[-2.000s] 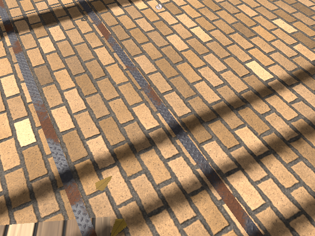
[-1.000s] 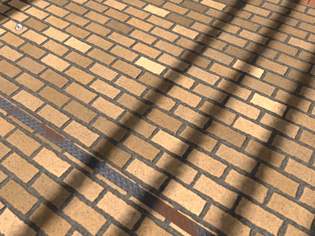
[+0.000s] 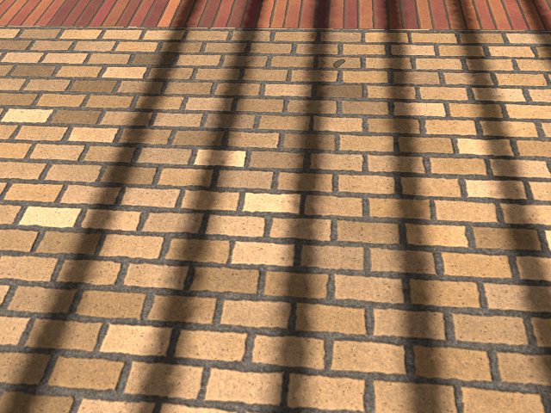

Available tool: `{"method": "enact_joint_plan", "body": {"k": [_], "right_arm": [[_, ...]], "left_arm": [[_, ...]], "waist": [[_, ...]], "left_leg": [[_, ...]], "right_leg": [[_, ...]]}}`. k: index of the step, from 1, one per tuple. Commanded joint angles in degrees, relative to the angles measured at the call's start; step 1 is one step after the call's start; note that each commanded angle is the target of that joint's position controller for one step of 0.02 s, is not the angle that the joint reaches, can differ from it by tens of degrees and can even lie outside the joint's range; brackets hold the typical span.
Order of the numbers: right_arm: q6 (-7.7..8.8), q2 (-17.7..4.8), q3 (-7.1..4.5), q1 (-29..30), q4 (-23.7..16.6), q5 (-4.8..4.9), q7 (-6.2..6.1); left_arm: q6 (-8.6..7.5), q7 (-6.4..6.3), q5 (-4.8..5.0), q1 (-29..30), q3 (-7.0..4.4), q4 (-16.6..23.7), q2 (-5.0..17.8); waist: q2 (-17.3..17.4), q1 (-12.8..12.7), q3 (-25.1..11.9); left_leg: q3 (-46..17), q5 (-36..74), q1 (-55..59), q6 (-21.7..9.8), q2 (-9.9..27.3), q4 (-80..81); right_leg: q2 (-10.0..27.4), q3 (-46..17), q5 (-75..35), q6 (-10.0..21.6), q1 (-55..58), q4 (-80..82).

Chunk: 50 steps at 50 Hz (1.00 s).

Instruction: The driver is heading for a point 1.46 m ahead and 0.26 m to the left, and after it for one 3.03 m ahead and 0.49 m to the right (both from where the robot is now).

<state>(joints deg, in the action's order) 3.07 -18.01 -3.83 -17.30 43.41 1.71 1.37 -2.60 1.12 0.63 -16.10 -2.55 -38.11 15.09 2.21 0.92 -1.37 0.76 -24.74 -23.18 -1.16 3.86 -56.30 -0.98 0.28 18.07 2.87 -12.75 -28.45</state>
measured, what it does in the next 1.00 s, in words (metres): walks ahead: left foot, then right foot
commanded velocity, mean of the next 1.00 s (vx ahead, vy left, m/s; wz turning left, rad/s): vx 0.48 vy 0.00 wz -0.01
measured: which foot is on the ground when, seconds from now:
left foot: up 0.00-0.36, down 0.38-0.90, up 0.92-1.00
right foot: down 0.00-0.38, up 0.40-0.88, down 0.90-1.00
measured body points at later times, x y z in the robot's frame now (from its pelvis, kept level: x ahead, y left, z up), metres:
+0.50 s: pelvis +0.26 +0.04 -0.01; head +0.30 +0.05 +0.44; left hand +0.31 +0.32 -0.13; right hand +0.42 -0.22 -0.10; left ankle +0.33 +0.13 -0.74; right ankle +0.11 -0.10 -0.64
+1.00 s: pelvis +0.54 -0.02 -0.01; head +0.58 -0.03 +0.44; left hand +0.72 +0.24 -0.09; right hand +0.58 -0.30 -0.14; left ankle +0.39 +0.12 -0.66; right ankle +0.62 -0.12 -0.74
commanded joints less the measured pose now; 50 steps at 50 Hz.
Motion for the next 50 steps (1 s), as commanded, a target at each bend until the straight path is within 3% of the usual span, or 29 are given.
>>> {"method": "enact_joint_plan", "body": {"k": [1, 5, 9, 11, 15, 17, 18, 19, 20, 21, 22, 23, 24, 25, 27, 29, 31, 35, 38, 40, 43, 44, 45, 46, 47, 48, 49, 50], "right_arm": [[2.55, -6.62, -1.48, 8.75, -7.12, -0.72, 0.33], [2.24, -3.46, -0.49, 9.54, -6.37, -1.35, 0.84], [2.49, -0.92, 0.94, 17.27, -8.37, -0.77, 1.43], [2.70, -1.11, 1.09, 20.22, -9.40, -0.43, 2.06], [3.04, -3.03, 0.58, 20.48, -10.25, -0.53, 2.89], [2.75, -5.47, -0.62, 14.29, -9.07, -0.89, 2.19], [2.44, -7.56, -1.79, 5.76, -6.89, -0.90, 1.48], [2.04, -10.66, -2.57, -4.24, -5.21, -1.29, 0.72], [2.15, -15.56, -3.46, -7.80, -3.73, -1.99, 1.10], [2.13, -9.36, -2.02, -7.71, -3.85, -1.15, 1.06], [2.01, -7.71, -1.36, -3.35, -3.93, -1.11, 0.58], [1.92, -6.80, -1.05, 0.13, -4.26, -1.35, 0.31], [2.00, -5.77, -0.77, 2.72, -4.35, -1.89, 0.37], [2.34, -4.68, -0.42, 4.12, -4.58, -2.67, 0.40], [3.05, -4.32, -0.45, 4.93, -4.14, -2.18, 0.50], [3.62, -5.11, -0.67, 4.63, -3.01, -1.65, 0.43], [3.57, -6.09, -0.93, 3.40, -2.10, -1.60, 0.00], [2.76, -7.50, -1.14, 0.84, -0.99, -1.06, -0.61], [1.99, -8.72, -1.39, -3.07, 0.74, -0.60, -0.64], [1.20, -9.08, -1.54, -4.35, 1.65, -0.42, -0.78], [0.12, -10.01, -1.92, -3.94, 2.34, -0.25, -1.27], [-0.21, -9.95, -1.80, -3.04, 2.31, -0.16, -1.36], [-0.33, -8.00, -0.96, -3.24, 2.12, -0.60, -1.45], [-0.09, -3.70, 0.80, -3.75, 0.24, -2.45, -1.51], [1.07, 1.04, 2.05, -10.79, -0.43, -0.90, -1.19], [1.68, -6.18, 0.43, -6.06, 0.39, 0.58, -1.07], [1.97, -8.06, -0.36, -1.21, -1.14, 1.26, -0.96], [1.86, -7.15, -0.28, 0.85, -1.44, 0.74, -1.17]], "left_arm": [[-1.62, -0.09, -0.25, -3.94, -2.20, 1.82, 8.63], [-1.76, -1.00, -0.61, -3.67, -2.04, 0.92, 8.57], [-1.74, -1.60, -0.16, -6.74, -2.35, -1.70, 9.98], [-1.75, -1.62, 0.30, -8.59, -2.58, -3.10, 10.69], [-1.12, -1.83, 0.78, -9.06, -3.07, -5.08, 11.66], [-0.49, -2.07, 0.41, -8.48, -3.44, -5.34, 13.02], [-0.02, -2.27, 0.14, -8.15, -3.08, -5.31, 12.48], [0.01, -2.53, -1.01, -9.27, -2.06, -4.26, 10.21], [-1.03, -1.72, -0.42, -18.49, 0.35, -3.40, 1.52], [-2.30, -1.36, 0.88, -13.34, -0.77, -4.37, 7.70], [-2.87, -1.03, 2.49, -6.21, -1.75, -2.12, 10.68], [-3.33, -1.22, 2.08, -2.69, -1.28, -1.15, 10.12], [-3.35, -1.38, 0.90, -0.75, -1.40, -0.92, 9.45], [-2.86, -1.37, 0.53, -2.04, -1.61, -1.31, 9.00], [-1.64, -1.49, 0.44, -4.65, -1.22, -2.36, 6.79], [-0.80, -1.75, -0.15, -2.71, -0.93, -1.76, 5.77], [-0.92, -1.82, -0.64, 1.66, -0.70, -0.34, 5.40], [-2.13, -0.88, -0.34, 9.72, -0.01, 1.27, 3.85], [-2.66, 0.11, 0.28, 14.90, 0.05, 2.86, 4.00], [-2.88, 0.79, 0.44, 17.06, -0.17, 3.97, 4.71], [-3.10, 1.37, 0.31, 14.53, -0.96, 3.95, 6.55], [-3.22, 1.17, 0.08, 9.64, -1.82, 2.77, 7.88], [-3.25, 0.59, -0.19, 0.82, -3.32, 0.46, 10.78], [-2.96, -0.20, -0.93, -9.63, -4.49, -0.80, 15.59], [-2.75, 0.18, -1.27, -10.02, -4.79, -1.44, 17.78], [-2.79, 0.18, -0.77, -8.93, -3.35, -0.73, 11.40], [-2.86, -0.02, -0.61, -5.67, -2.59, -0.74, 9.39], [-2.96, 0.01, -0.82, -2.16, -2.15, -0.63, 8.20]], "waist": [[-10.06, -3.73, 6.56], [-7.33, -2.70, 5.25], [-7.51, -5.17, 6.82], [-7.16, -5.84, 8.00], [-7.40, -3.75, 7.44], [-9.21, 0.06, 1.53], [-8.74, 4.64, -4.34], [-4.81, 8.24, -12.77], [13.52, 2.93, -23.45], [10.37, 6.17, -23.20], [7.23, 5.78, -11.65], [0.93, 3.98, -6.42], [-1.00, 2.07, -2.19], [0.54, -0.12, -1.57], [1.77, -2.04, -1.16], [1.47, -2.43, 1.40], [0.78, -1.40, 3.29], [0.00, 1.69, 4.70], [0.18, 4.04, 5.33], [0.60, 4.29, 5.72], [2.12, 1.65, 3.79], [2.01, -1.54, 0.92], [0.89, -5.68, -5.43], [-7.39, -8.93, -15.39], [-21.40, -4.67, -20.80], [-12.82, -7.57, -15.65], [-10.20, -7.08, -8.32], [-6.30, -5.22, -4.80]], "left_leg": [[-3.11, 7.79, -28.17, -0.46, 3.50, -6.08], [-1.11, 19.42, -23.07, 2.45, 2.76, 2.36], [0.81, 28.51, -16.36, 2.81, 0.12, 17.53], [0.69, 30.03, -14.68, 1.85, -0.70, 21.79], [0.11, 25.61, -12.44, -1.62, -1.84, 26.49], [2.95, 21.17, -2.31, -3.96, -5.30, 26.11], [4.28, 21.95, 10.05, -5.78, -6.50, 26.60], [-5.33, 23.87, 29.47, -9.09, 2.35, 22.86], [-36.89, 6.79, 49.50, -19.64, 17.87, 29.50], [-45.90, -1.50, 48.00, -18.38, 17.67, 38.52], [-36.15, 0.23, 39.70, -15.52, 16.09, 39.57], [-29.35, 5.92, 30.71, -13.98, 14.03, 40.40], [-24.14, 12.64, 22.81, -13.46, 11.80, 41.63], [-20.76, 16.49, 18.00, -13.21, 10.14, 43.19], [-17.00, 18.91, 13.50, -14.26, 8.98, 46.42], [-13.48, 20.48, 10.25, -14.75, 8.80, 48.91], [-10.89, 21.54, 10.63, -14.48, 8.14, 50.25], [-4.89, 23.66, 12.05, -11.54, 5.44, 49.92], [-5.22, 22.81, 16.31, -11.15, 7.27, 48.38], [-6.13, 23.99, 20.95, -10.61, 9.21, 46.30], [-6.83, 33.20, 26.00, -8.91, 10.96, 40.75], [-5.78, 41.67, 25.07, -7.78, 9.26, 34.24], [-3.79, 43.27, 20.40, -6.00, 6.00, 23.07], [-1.21, 24.99, 8.00, -3.50, 1.60, 3.61], [-4.05, -8.71, -12.62, -0.92, -7.34, -12.32], [-9.61, -7.73, -18.61, -1.12, -4.32, -17.60], [-8.53, -2.12, -20.70, -1.46, -1.95, -17.42], [-7.44, 2.70, -18.65, -0.96, 0.53, -15.26]], "right_leg": [[16.19, -22.93, 5.12, 10.88, 14.91, 18.85], [12.59, -11.93, -14.64, 9.49, 11.65, 20.50], [11.20, -6.57, -17.59, 8.15, 8.47, 21.36], [12.56, -6.65, -16.77, 8.18, 9.28, 21.50], [15.56, -6.55, -26.60, 6.49, 16.33, 17.13], [14.55, -5.25, -47.90, 5.11, 18.56, 7.70], [12.01, -3.05, -54.37, 3.54, 15.69, -3.19], [9.73, -2.52, -40.01, 1.78, 3.02, -19.78], [-2.23, -3.77, 6.36, -2.28, -19.01, -43.14], [-1.86, -10.85, 13.88, -2.00, -25.05, -49.37], [1.30, -8.64, 10.48, -1.63, -29.80, -50.55], [4.40, -6.81, 5.45, -1.16, -28.30, -47.40], [6.30, -5.75, 2.33, -1.28, -26.53, -43.55], [7.95, -6.22, 0.05, -1.24, -22.73, -41.58], [8.72, -5.61, -1.06, -2.03, -19.59, -38.52], [9.48, -4.81, -3.10, -3.27, -21.05, -34.10], [10.01, -4.50, -9.61, -4.33, -24.14, -27.87], [7.88, -2.07, -22.62, -4.47, -21.79, -11.69], [6.40, -1.23, -24.30, -4.07, -21.19, -5.76], [5.77, -1.54, -21.23, -2.88, -22.52, -2.96], [4.08, -0.66, -14.20, -0.42, -18.27, -0.27], [2.40, 0.75, -13.88, 0.88, -10.34, 1.85], [3.03, 0.29, -15.01, 2.77, 3.53, 1.49], [15.69, -13.45, -16.62, 6.54, 21.24, -0.79], [25.47, -38.96, -2.52, 14.17, 35.11, 6.88], [23.80, -37.42, 3.96, 11.82, 31.48, 10.05], [22.17, -28.20, 1.24, 9.58, 24.76, 10.95], [19.88, -22.29, -4.29, 8.52, 17.88, 12.43]]}}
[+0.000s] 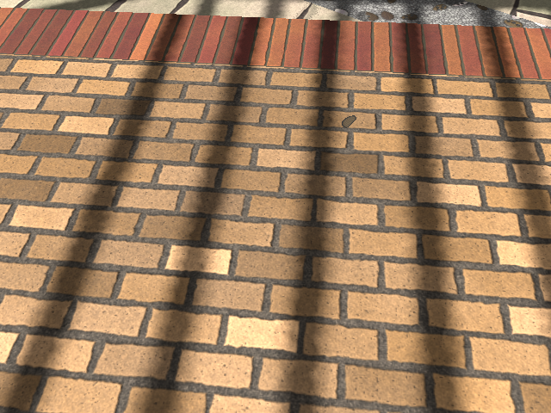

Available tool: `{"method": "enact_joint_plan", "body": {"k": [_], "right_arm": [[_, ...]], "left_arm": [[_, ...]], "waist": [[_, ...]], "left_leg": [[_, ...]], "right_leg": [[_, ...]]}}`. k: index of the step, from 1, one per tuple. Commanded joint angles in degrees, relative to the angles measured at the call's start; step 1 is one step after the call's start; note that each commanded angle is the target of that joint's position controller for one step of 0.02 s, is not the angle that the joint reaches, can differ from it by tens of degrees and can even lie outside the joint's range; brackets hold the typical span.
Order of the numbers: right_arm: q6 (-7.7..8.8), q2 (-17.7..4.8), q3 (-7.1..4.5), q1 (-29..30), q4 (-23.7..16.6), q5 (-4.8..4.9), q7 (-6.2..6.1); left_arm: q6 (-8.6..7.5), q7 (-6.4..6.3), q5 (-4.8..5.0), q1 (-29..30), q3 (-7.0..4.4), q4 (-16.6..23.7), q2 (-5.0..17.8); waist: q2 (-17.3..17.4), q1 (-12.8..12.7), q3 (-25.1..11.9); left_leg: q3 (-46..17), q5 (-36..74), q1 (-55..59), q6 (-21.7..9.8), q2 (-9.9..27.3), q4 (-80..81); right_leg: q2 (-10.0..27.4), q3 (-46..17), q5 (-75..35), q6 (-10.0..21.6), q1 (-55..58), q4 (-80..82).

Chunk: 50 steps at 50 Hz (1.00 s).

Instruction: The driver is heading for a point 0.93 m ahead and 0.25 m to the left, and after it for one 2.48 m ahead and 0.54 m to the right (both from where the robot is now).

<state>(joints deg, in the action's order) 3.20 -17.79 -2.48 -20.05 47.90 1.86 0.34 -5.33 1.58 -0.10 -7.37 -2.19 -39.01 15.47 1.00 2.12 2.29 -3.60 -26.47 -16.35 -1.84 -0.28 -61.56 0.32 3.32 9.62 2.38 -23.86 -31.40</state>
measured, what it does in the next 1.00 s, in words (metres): walks ahead, turning left: left foot, then right foot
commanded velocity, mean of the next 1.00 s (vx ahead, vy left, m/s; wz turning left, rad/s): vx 0.15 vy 0.00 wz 0.39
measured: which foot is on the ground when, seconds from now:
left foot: up 0.00-0.36, down 0.38-1.00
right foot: down 0.00-0.40, up 0.42-0.84, down 0.86-1.00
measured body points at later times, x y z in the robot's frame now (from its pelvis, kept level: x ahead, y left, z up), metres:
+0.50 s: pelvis +0.20 +0.03 +0.00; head +0.25 +0.06 +0.44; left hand +0.28 +0.34 -0.12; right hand +0.43 -0.19 -0.09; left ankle +0.28 +0.12 -0.73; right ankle +0.14 -0.12 -0.64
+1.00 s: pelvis +0.28 +0.00 +0.00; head +0.29 -0.01 +0.45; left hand +0.27 +0.29 -0.10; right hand +0.53 -0.16 -0.10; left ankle +0.28 +0.13 -0.73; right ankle +0.33 -0.11 -0.73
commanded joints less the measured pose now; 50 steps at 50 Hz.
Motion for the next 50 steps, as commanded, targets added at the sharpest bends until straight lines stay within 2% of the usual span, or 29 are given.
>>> {"method": "enact_joint_plan", "body": {"k": [1, 2, 4, 7, 11, 15, 17, 18, 19, 20, 21, 22, 23, 24, 25, 26, 28, 30, 33, 36, 39, 41, 42, 43, 44, 45, 46, 48, 50], "right_arm": [[1.29, -6.80, -1.92, 4.29, -6.00, -0.10, -0.18], [0.55, -5.93, -2.03, 2.76, -5.62, 0.02, -0.06], [-0.79, -3.89, -1.94, 1.44, -5.05, 0.13, -0.16], [-1.81, -2.69, -1.94, 3.62, -6.93, -0.87, -0.57], [-1.51, -0.32, -1.11, 10.34, -9.85, -1.39, 1.12], [-1.95, -2.38, -2.13, 12.43, -12.79, -1.50, 2.80], [-2.27, -4.26, -3.16, 9.79, -13.20, -1.78, 3.20], [-2.22, -5.66, -4.04, 5.62, -12.49, -1.75, 3.11], [-1.99, -8.29, -5.34, -0.01, -11.14, -1.92, 2.26], [-2.14, -13.93, -6.54, -1.70, -11.93, -1.99, 0.64], [-1.91, -16.82, -6.29, 2.29, -14.78, -3.37, 0.48], [-1.96, -12.50, -5.40, 3.72, -16.18, -2.55, 1.10], [-1.81, -10.06, -4.60, 6.55, -16.34, -1.98, 1.15], [-2.04, -8.32, -4.21, 8.58, -15.97, -1.07, 0.94], [-2.44, -7.03, -3.79, 10.39, -16.12, -0.71, 0.46], [-2.83, -7.26, -3.79, 11.16, -16.50, -1.37, 0.12], [-3.16, -8.12, -4.19, 11.68, -16.94, -2.27, -0.50], [-3.41, -8.97, -4.60, 10.70, -16.80, -2.02, -1.30], [-4.10, -8.33, -4.33, 11.51, -17.02, -2.00, -2.11], [-4.63, -7.56, -3.87, 11.59, -16.74, -2.51, -1.90], [-5.02, -6.68, -3.22, 11.10, -16.22, -2.70, -1.43], [-5.30, -5.53, -2.45, 11.91, -15.87, -2.18, -1.33], [-5.22, -4.39, -1.99, 10.39, -15.13, -1.95, -1.33], [-4.85, -2.81, -1.49, 8.35, -14.83, -2.50, -1.29], [-4.28, -2.00, -1.53, 6.17, -15.36, -2.54, -0.95], [-3.86, -4.38, -1.96, 8.73, -15.31, -3.30, -1.01], [-3.80, -4.97, -2.35, 10.59, -15.28, -3.16, -0.96], [-4.39, -3.21, -2.01, 12.81, -15.06, -3.54, -0.94], [-4.71, -1.87, -1.64, 12.35, -14.60, -3.31, -0.60]], "left_arm": [[-0.44, -0.38, -0.20, -8.26, -2.17, 0.18, 6.25], [-0.87, -0.45, -0.64, -6.88, -2.06, -0.02, 5.68], [-1.70, -0.57, -0.83, -5.31, -2.25, -0.83, 5.43], [-1.74, -1.42, -1.02, -3.15, -2.92, -1.76, 7.20], [-0.03, -3.08, -0.51, -3.63, -3.41, -2.55, 8.87], [1.93, -3.62, 1.07, -4.32, -4.24, -3.48, 10.63], [2.81, -3.98, 2.05, -2.63, -4.74, -2.94, 11.36], [3.25, -4.12, 2.41, -1.79, -4.78, -2.60, 11.12], [3.39, -3.98, 2.22, -2.81, -4.32, -2.60, 9.68], [3.13, -3.53, -0.64, -5.59, -3.02, -1.35, 6.18], [2.89, -2.66, -1.61, -10.99, -1.86, -0.06, 4.11], [2.80, -1.93, -0.29, -8.11, -2.77, -1.24, 8.87], [3.05, -1.89, 1.00, -3.78, -2.88, 0.09, 9.39], [3.52, -2.58, 0.34, -2.50, -2.86, -0.30, 8.45], [4.21, -3.34, -0.41, -1.72, -3.16, -0.23, 9.03], [4.79, -3.42, -0.45, -2.10, -3.26, -0.21, 8.90], [5.08, -3.63, -0.54, -3.53, -2.93, -0.72, 7.32], [5.08, -3.97, -0.52, -2.71, -2.57, -0.72, 6.42], [5.39, -4.01, -0.17, -2.10, -2.32, -1.11, 6.06], [5.25, -3.73, 0.05, -0.89, -2.27, -0.57, 6.08], [4.45, -3.10, 0.19, -0.89, -2.25, -0.18, 6.16], [3.81, -2.35, 0.11, -3.53, -2.14, -0.96, 5.20], [3.53, -2.02, -0.49, -4.19, -2.14, -1.10, 5.49], [3.35, -2.04, -1.76, -4.56, -2.59, -0.45, 8.80], [3.57, -2.20, -2.37, -1.18, -3.01, -0.72, 11.46], [3.45, -2.16, -2.40, 0.63, -2.04, 0.11, 7.29], [3.23, -2.15, -1.86, 1.58, -1.70, 0.26, 6.24], [2.94, -2.19, -0.74, -0.46, -2.02, -0.61, 7.54], [2.90, -2.33, -1.01, -1.88, -1.46, -1.17, 6.39]], "waist": [[-5.16, -4.94, -5.27], [-6.82, -3.29, -4.60], [-6.15, -1.79, -2.86], [-5.24, -0.39, -0.57], [-4.98, -3.18, -1.11], [-5.42, -3.28, -2.56], [-6.11, -1.24, -3.96], [-5.26, 1.09, -5.88], [-1.61, 3.66, -9.00], [10.52, 2.40, -12.92], [16.75, -2.76, -21.97], [6.45, 1.22, -25.05], [3.91, 0.51, -18.29], [-0.89, -1.03, -12.46], [-0.02, -1.96, -9.77], [2.15, -3.07, -8.80], [4.19, -3.62, -9.37], [4.10, -2.97, -10.44], [5.26, -2.10, -11.26], [7.25, -0.93, -9.72], [7.76, -0.19, -8.87], [7.30, -2.19, -8.44], [5.98, -2.58, -7.84], [-0.39, -1.22, -7.52], [-12.34, 3.25, -5.18], [-12.98, 1.18, -4.92], [-11.72, 0.71, -4.55], [-10.77, -1.01, -4.32], [-9.60, -0.93, -3.73]], "left_leg": [[-3.14, 7.77, -23.92, 0.27, 6.11, -6.98], [-3.41, 10.22, -20.53, 0.77, 7.31, -5.95], [-2.77, 11.72, -18.36, 1.94, 7.14, -4.89], [-1.44, 16.11, -19.57, 3.96, 6.32, 2.12], [3.62, 28.52, -14.98, 3.69, 4.91, 18.70], [4.78, 24.77, -14.78, 1.21, 3.89, 24.54], [6.62, 19.48, -11.39, -0.92, 1.78, 26.02], [7.72, 20.31, -6.04, -2.46, -0.19, 29.23], [7.28, 29.34, 2.91, -4.52, -2.18, 34.86], [-8.65, 58.31, 16.17, -9.09, 9.10, 33.38], [-34.89, 61.36, 28.71, -23.69, 22.54, 35.52], [-32.17, 49.55, 26.39, -22.47, 20.75, 39.21], [-25.84, 41.17, 20.68, -19.30, 18.15, 40.26], [-21.39, 34.46, 13.81, -15.72, 14.91, 41.38], [-18.84, 30.93, 8.12, -13.94, 13.01, 42.37], [-17.55, 29.33, 3.47, -13.08, 11.01, 43.48], [-15.95, 31.53, 1.05, -12.91, 9.29, 43.77], [-16.11, 31.13, 1.77, -12.85, 8.85, 43.19], [-15.82, 22.14, 1.06, -11.62, 8.23, 42.95], [-17.12, 14.78, -0.81, -11.11, 8.01, 43.27], [-19.47, 15.40, 0.73, -10.89, 8.96, 41.43], [-19.29, 16.54, 0.17, -9.03, 7.80, 39.06], [-18.06, 15.26, -1.42, -6.64, 6.06, 37.71], [-14.10, 10.89, -4.56, -3.12, 2.43, 31.88], [-5.09, 4.15, -6.65, -0.15, -4.11, 28.99], [-4.04, 3.73, -3.01, 1.65, -2.59, 27.57], [-3.55, 7.08, -1.10, 1.97, -1.97, 28.36], [-3.41, 13.68, 1.32, 2.29, -1.38, 31.69], [-4.02, 16.51, 4.60, 1.77, -0.30, 33.59]], "right_leg": [[16.46, -20.41, 0.37, 8.51, 23.92, 17.38], [15.38, -16.80, -2.10, 8.03, 20.40, 19.26], [14.66, -11.08, -11.80, 8.59, 16.49, 21.44], [13.83, -2.02, -30.85, 8.41, 14.42, 20.75], [11.63, 5.70, -32.45, 7.01, 15.78, 19.28], [15.06, 5.79, -33.80, 6.25, 22.84, 13.54], [15.48, 5.97, -39.72, 5.03, 23.89, 6.58], [14.03, 6.95, -40.87, 3.70, 23.13, -0.63], [10.17, 8.33, -35.62, 0.97, 20.18, -11.69], [4.94, 8.49, -4.13, -3.19, 6.06, -29.07], [-5.92, -0.83, 32.65, -6.45, -10.30, -47.52], [-2.62, -9.97, 28.89, -5.57, -12.12, -49.72], [-0.97, -9.21, 24.30, -4.58, -14.07, -47.87], [1.14, -8.74, 20.52, -4.60, -14.38, -42.88], [2.37, -8.86, 17.86, -4.75, -12.47, -38.19], [1.98, -8.35, 15.77, -4.92, -8.75, -36.09], [0.67, -7.62, 13.88, -5.92, -6.06, -31.40], [0.10, -8.07, 12.61, -6.97, -5.94, -26.29], [0.83, -8.17, 8.97, -7.78, -4.10, -21.09], [1.11, -7.51, 8.75, -7.53, -1.19, -16.38], [1.04, -6.74, 10.22, -6.30, 1.45, -10.11], [0.37, -5.27, 4.67, -4.50, 7.59, 1.22], [1.43, -6.06, -0.46, -3.14, 11.67, 7.50], [9.08, -13.36, -4.96, -0.34, 14.67, 10.73], [14.64, -20.31, -8.83, 5.32, 10.94, 11.78], [16.06, -22.27, -5.63, 7.96, 6.80, 13.63], [13.60, -19.96, -2.59, 6.43, 7.07, 13.00], [9.91, -16.27, 2.22, 2.93, 7.80, 11.93], [7.93, -13.83, 6.22, 1.11, 5.78, 11.63]]}}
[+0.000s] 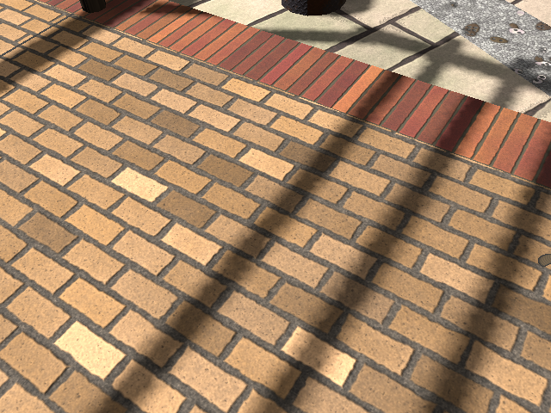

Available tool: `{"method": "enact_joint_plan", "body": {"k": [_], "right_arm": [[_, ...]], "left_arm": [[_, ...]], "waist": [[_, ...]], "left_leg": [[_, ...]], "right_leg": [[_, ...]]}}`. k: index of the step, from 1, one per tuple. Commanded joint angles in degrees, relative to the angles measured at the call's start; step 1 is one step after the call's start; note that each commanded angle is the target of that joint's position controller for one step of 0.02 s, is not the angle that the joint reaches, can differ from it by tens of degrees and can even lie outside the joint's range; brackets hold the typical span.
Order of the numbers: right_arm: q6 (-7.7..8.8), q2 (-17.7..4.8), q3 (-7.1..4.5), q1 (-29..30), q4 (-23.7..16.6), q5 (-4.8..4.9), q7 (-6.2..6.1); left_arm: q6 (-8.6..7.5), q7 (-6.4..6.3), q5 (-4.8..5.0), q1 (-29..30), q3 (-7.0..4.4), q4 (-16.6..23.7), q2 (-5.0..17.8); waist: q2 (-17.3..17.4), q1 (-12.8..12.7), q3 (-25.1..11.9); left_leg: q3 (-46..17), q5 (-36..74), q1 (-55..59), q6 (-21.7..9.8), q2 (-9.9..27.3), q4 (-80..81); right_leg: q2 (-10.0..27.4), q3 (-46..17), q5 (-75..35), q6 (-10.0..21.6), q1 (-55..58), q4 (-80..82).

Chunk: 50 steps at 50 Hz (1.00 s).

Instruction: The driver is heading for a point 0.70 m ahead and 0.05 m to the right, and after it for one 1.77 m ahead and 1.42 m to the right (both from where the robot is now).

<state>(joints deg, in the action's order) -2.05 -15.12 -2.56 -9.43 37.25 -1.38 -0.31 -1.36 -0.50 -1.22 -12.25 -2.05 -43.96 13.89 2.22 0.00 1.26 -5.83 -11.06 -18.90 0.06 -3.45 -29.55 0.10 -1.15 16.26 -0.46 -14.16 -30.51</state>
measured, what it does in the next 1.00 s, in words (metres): walks ahead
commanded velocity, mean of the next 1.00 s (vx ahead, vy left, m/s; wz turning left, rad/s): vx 0.12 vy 0.00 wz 0.03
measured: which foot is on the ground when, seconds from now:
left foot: down 0.00-1.00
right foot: down 0.00-0.86, up 0.88-1.00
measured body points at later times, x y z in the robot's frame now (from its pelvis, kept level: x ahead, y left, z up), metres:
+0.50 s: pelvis +0.03 -0.01 +0.00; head +0.04 -0.01 +0.45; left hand +0.14 +0.24 -0.12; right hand +0.17 -0.26 -0.11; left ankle +0.06 +0.11 -0.73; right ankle +0.00 -0.13 -0.73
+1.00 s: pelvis +0.13 +0.03 +0.01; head +0.14 +0.05 +0.46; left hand +0.22 +0.30 -0.12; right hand +0.17 -0.24 -0.11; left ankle +0.09 +0.11 -0.73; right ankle +0.09 -0.12 -0.65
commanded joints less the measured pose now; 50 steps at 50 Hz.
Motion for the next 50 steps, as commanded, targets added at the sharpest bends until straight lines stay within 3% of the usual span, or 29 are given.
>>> {"method": "enact_joint_plan", "body": {"k": [1, 3, 5, 9, 17, 29, 30, 32, 34, 35, 36, 37, 39, 41, 42, 43, 44, 45, 46, 47, 48, 50], "right_arm": [[0.53, -4.53, -1.56, 1.23, -3.58, 0.08, 0.14], [0.80, -5.49, -1.89, 1.04, -2.91, 0.35, 0.12], [1.30, -5.08, -1.81, 1.22, -2.38, 0.23, 0.00], [1.93, -4.41, -1.66, 0.52, -1.44, 0.48, -0.23], [1.70, -4.32, -1.64, -0.28, -0.18, 0.70, -0.97], [1.29, -3.54, -1.67, -0.15, 3.22, 0.85, -1.85], [1.19, -2.98, -1.55, -1.02, 4.13, 0.83, -1.89], [1.20, -3.53, -1.86, -1.31, 5.02, 1.34, -2.01], [2.80, -3.00, -1.77, 1.14, 4.01, 2.11, -1.68], [4.07, -2.59, -1.61, 3.13, 3.14, 2.77, -1.31], [5.21, -2.73, -1.57, 4.95, 2.64, 3.06, -0.93], [6.03, -3.03, -1.68, 5.33, 2.56, 3.12, -0.46], [7.13, -2.59, -1.54, 3.68, 3.48, 3.18, 0.57], [7.45, -3.05, -2.36, -4.59, 7.92, 2.77, 1.02], [7.28, -4.84, -3.33, -10.58, 9.94, 2.77, 0.91], [7.34, -9.36, -4.61, -18.19, 11.12, 2.56, 0.41], [7.64, -13.81, -5.26, -22.53, 11.54, 2.25, 0.98], [8.13, -9.35, -3.70, -18.15, 10.87, 1.84, 1.09], [8.40, -6.79, -2.85, -14.33, 9.78, 1.82, 1.04], [8.41, -6.24, -2.49, -12.06, 9.16, 1.65, 1.12], [8.21, -5.62, -2.04, -10.68, 8.93, 1.57, 1.21], [7.67, -4.29, -1.31, -11.48, 9.43, 1.26, 1.14]], "left_arm": [[-0.96, -0.23, -0.06, 2.52, -1.37, 3.71, 7.31], [-0.79, -0.18, 0.00, 1.91, -1.15, 4.02, 7.16], [-0.84, -0.26, 0.29, 1.20, -1.15, 3.99, 7.20], [-0.76, -0.21, 0.44, 0.46, -0.96, 3.93, 6.46], [-0.59, 0.28, 0.60, 0.63, -0.68, 3.01, 5.45], [-0.80, -0.15, 0.76, -0.65, -0.56, -0.26, 5.23], [-0.73, -0.21, 0.71, -1.67, -0.46, -1.04, 4.88], [-0.41, -0.56, 1.34, -2.58, -1.15, -1.70, 6.93], [-0.65, -1.12, 1.90, -5.41, -1.90, -2.12, 9.52], [-0.98, -1.34, 2.09, -5.45, -2.45, -2.28, 11.26], [-1.37, -1.51, 2.12, -6.00, -2.70, -2.49, 11.64], [-1.73, -1.48, 2.03, -6.17, -2.71, -2.65, 11.44], [-1.80, -0.92, 2.75, -4.76, -2.72, -2.41, 11.10], [-1.38, -0.42, 3.15, -2.27, -2.55, -2.03, 10.45], [-1.55, -0.39, 2.71, -1.45, -2.08, -1.76, 9.03], [-2.04, -0.20, 2.10, 0.45, -0.80, -0.20, 4.91], [-3.20, -0.52, 2.58, 0.17, -0.70, 2.29, 4.27], [-3.89, -0.41, 3.78, -0.32, -1.76, 1.95, 8.02], [-4.38, 0.12, 4.32, -0.61, -1.91, 1.46, 8.51], [-4.74, 0.38, 3.80, -0.35, -1.89, 0.91, 7.98], [-4.87, 0.61, 2.99, 0.60, -2.14, 0.95, 8.00], [-4.49, 1.59, 2.43, 0.57, -1.99, 0.69, 6.49]], "waist": [[-9.77, 1.06, -2.07], [-5.88, 0.35, -0.21], [-2.91, -0.19, -0.73], [-0.42, -0.60, -3.29], [-1.21, -0.24, -3.58], [-1.99, -0.08, -2.11], [-2.27, -0.10, -3.17], [-5.11, -0.47, 0.02], [-10.05, -2.10, 5.20], [-11.71, -2.36, 8.28], [-11.09, -3.06, 9.91], [-10.58, -3.07, 9.74], [-9.91, -1.79, 7.50], [-8.92, 2.28, 3.00], [-7.48, 5.01, -0.07], [3.55, 7.89, -2.83], [15.33, 7.95, -5.03], [8.26, 5.53, -1.13], [5.04, 3.87, 2.34], [2.51, 2.98, 2.90], [1.32, 2.43, 3.65], [2.62, 1.87, 2.45]], "left_leg": [[-2.02, 1.14, 7.49, -0.73, 3.12, 1.82], [-3.00, -0.06, 5.05, -2.09, 3.60, 2.31], [-3.77, 1.62, 4.28, -2.17, 4.12, 2.83], [-4.35, 6.89, 5.45, -2.00, 4.65, 2.09], [-4.65, 10.09, 7.44, -2.19, 5.03, 1.22], [-4.01, 10.45, 9.22, -1.49, 4.68, 1.62], [-3.16, 5.54, 9.79, -1.42, 3.93, 1.74], [0.56, -12.77, 5.14, -1.64, 0.61, -1.34], [4.91, -16.61, -5.56, -1.38, -0.61, -8.93], [5.88, -13.85, -9.70, -1.59, 1.39, -12.11], [4.47, -13.22, -12.13, -2.08, 3.63, -14.03], [4.07, -14.71, -14.01, -2.65, 4.82, -14.32], [5.72, -14.09, -8.75, -3.72, 5.11, -6.55], [9.43, -1.17, 11.37, -3.21, 1.01, 1.65], [7.41, -0.27, 19.91, -3.52, 1.53, 1.74], [-9.80, -8.35, 28.14, -7.95, 12.13, 9.52], [-34.35, -15.42, 32.73, -16.41, 23.51, 18.51], [-34.56, -19.24, 29.60, -17.68, 25.08, 18.97], [-27.78, -18.69, 27.17, -15.79, 22.82, 19.04], [-22.37, -15.02, 25.53, -13.88, 20.51, 19.93], [-17.87, -8.43, 24.28, -12.56, 18.91, 20.60], [-10.27, 3.33, 22.10, -11.15, 15.80, 21.40]], "right_leg": [[7.06, -8.12, 2.60, 3.28, -4.67, 10.48], [5.10, -5.82, 4.65, 2.42, -4.29, 9.12], [4.34, -4.71, 1.50, 2.40, -2.50, 6.99], [3.32, -3.36, -4.49, 2.32, 0.05, 4.50], [2.58, -2.70, -6.94, 1.91, 0.31, 4.35], [2.30, -2.61, -5.88, 1.79, -0.36, 6.12], [1.99, -2.42, -0.63, 2.02, -0.09, 7.07], [2.75, -5.04, 16.10, 4.76, -1.69, 9.76], [10.97, -17.10, 30.27, 10.51, 0.24, 17.21], [16.51, -23.83, 31.69, 13.46, 0.80, 20.27], [18.90, -26.87, 28.71, 15.05, 1.05, 21.32], [19.36, -26.51, 24.09, 15.19, 3.55, 21.04], [16.60, -20.27, 16.11, 13.06, 4.86, 19.36], [10.59, -11.46, 6.89, 9.87, -3.29, 14.52], [7.99, -7.69, 0.86, 7.93, -6.96, 8.27], [1.54, -0.29, -1.22, 3.72, -15.20, -10.56], [-3.81, -0.60, 14.02, 1.51, -26.15, -27.03], [-0.18, -5.17, 15.32, 2.45, -31.50, -35.61], [2.55, -5.62, 9.50, 3.97, -33.61, -37.13], [4.42, -4.52, 4.38, 4.65, -33.55, -36.10], [5.86, -3.92, 0.47, 4.57, -33.31, -33.83], [6.80, -1.90, -4.29, 3.58, -30.11, -30.96]]}}
Velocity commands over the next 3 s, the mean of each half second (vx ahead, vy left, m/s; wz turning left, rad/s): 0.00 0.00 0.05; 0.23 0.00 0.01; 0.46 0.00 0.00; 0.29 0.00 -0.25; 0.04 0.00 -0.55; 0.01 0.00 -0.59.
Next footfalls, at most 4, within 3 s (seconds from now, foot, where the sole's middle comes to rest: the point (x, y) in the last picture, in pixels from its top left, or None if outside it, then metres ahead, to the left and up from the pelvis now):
1.32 right None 0.49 -0.12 -0.77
1.82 left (260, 314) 0.77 0.10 -0.77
2.24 right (353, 350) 0.66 -0.14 -0.77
2.70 left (278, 314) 0.77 0.06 -0.77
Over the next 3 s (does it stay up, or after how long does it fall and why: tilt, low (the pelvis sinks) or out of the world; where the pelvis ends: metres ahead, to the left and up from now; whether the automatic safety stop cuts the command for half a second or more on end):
stays up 0.66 -0.02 0.01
